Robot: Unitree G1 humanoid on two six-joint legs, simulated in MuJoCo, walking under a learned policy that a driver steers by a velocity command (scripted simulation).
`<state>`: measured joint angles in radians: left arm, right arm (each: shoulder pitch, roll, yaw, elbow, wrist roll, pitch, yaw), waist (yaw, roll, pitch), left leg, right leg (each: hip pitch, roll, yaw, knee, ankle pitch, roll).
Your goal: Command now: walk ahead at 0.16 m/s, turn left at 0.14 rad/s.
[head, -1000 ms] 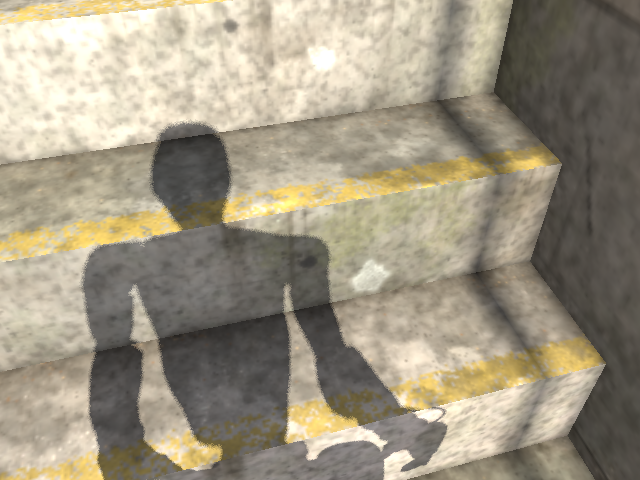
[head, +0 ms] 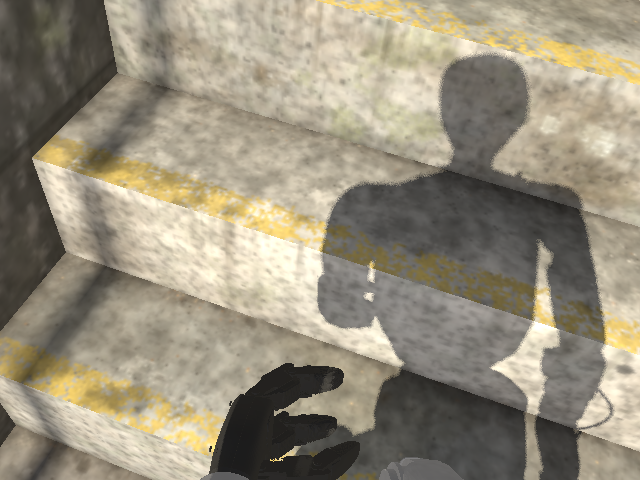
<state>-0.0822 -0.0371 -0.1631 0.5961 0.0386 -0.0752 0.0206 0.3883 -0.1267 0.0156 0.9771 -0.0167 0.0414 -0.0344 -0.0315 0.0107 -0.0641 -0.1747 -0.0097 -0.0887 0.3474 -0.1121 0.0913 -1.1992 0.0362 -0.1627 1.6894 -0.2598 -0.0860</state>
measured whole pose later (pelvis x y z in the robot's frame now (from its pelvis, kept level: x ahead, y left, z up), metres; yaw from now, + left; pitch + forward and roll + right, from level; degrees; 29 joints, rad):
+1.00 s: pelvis +0.16 +0.04 +0.16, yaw -31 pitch +3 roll +1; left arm 0.17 0.20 -0.02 0.56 0.04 0.06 0.03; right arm 0.15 -0.23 -0.03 0.68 -0.01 0.00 -0.03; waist 0.01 0.00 -0.04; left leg -0.64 0.06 0.01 1.43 -0.46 -0.08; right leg -0.46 0.02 -0.01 0.78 -0.38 -0.06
